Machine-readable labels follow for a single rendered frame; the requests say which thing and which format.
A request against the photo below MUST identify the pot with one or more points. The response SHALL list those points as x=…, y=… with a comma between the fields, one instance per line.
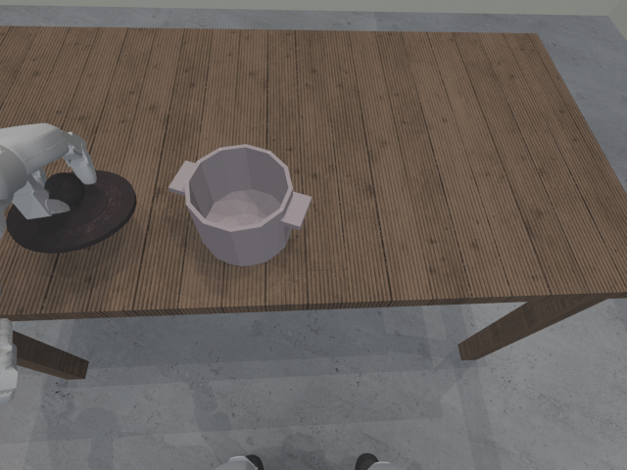
x=242, y=202

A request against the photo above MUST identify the left robot hand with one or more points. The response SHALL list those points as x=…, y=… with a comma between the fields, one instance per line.
x=38, y=145

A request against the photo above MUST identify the robot left shin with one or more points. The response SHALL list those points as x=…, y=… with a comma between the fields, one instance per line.
x=239, y=458

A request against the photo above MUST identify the knob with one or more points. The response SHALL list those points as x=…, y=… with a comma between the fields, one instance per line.
x=65, y=187

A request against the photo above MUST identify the left robot forearm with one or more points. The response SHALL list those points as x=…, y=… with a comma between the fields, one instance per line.
x=13, y=177

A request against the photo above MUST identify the lid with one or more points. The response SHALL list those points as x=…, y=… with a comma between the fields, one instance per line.
x=107, y=205

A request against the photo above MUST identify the table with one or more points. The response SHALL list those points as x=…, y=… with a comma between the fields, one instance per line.
x=445, y=168

